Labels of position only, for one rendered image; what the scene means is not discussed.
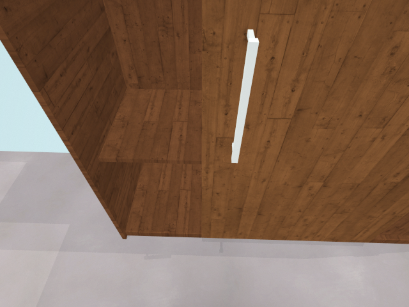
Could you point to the wardrobe door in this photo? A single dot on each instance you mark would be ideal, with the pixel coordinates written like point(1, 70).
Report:
point(325, 146)
point(400, 227)

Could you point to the handle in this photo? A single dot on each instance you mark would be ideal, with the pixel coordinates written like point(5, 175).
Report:
point(250, 60)

